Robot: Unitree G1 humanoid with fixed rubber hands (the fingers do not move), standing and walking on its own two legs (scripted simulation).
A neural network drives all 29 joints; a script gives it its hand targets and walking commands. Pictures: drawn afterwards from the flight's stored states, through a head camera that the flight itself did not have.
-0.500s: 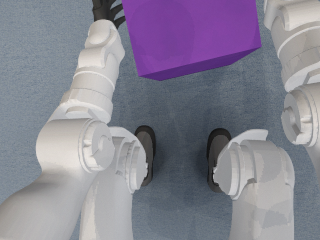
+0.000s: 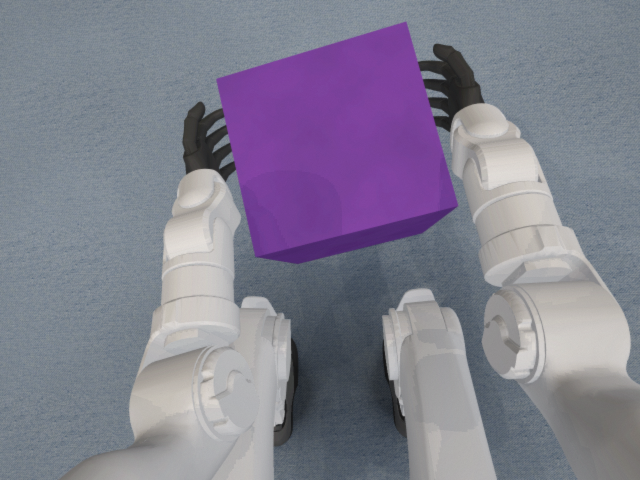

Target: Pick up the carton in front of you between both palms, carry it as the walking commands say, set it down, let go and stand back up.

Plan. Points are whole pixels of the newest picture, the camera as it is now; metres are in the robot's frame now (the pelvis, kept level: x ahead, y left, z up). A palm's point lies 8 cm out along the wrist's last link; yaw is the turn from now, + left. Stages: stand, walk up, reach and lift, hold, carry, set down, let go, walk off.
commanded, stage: reach and lift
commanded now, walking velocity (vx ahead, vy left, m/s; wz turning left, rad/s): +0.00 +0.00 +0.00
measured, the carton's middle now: (339, 171) +0.49 -0.03 -0.16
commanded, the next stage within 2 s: none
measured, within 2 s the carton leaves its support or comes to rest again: neither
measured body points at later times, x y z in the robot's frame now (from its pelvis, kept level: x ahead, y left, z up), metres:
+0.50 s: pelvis +0.02 +0.01 +0.11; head +0.24 -0.02 +0.51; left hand +0.47 +0.13 +0.06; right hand +0.48 -0.17 +0.06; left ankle +0.12 +0.13 -0.40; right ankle +0.12 -0.12 -0.40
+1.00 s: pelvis +0.07 +0.00 +0.26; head +0.17 -0.02 +0.70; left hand +0.44 +0.14 +0.23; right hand +0.43 -0.16 +0.22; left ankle +0.11 +0.13 -0.40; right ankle +0.12 -0.12 -0.40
